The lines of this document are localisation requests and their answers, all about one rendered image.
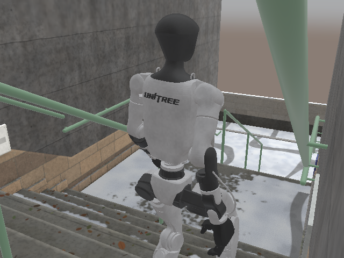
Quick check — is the robot right upper arm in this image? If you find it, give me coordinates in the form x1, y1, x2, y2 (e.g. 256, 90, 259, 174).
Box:
188, 80, 224, 168

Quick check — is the left robot hand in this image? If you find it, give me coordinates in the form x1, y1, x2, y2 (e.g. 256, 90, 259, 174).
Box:
150, 157, 161, 168

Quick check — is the right robot hand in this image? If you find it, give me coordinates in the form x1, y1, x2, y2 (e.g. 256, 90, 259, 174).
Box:
200, 218, 235, 257

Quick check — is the robot left upper arm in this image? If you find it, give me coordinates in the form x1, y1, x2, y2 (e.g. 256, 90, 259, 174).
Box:
127, 73, 153, 139

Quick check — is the robot head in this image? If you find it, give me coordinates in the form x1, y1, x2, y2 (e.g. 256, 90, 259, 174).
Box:
151, 13, 199, 83

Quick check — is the robot right forearm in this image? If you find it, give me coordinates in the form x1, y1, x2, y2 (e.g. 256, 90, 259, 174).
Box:
196, 147, 228, 225

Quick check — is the right robot thigh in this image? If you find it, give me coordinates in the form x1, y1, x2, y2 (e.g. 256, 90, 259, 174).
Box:
181, 183, 237, 219

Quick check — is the robot left forearm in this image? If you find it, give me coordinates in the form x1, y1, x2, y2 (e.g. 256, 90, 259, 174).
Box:
129, 135, 156, 160

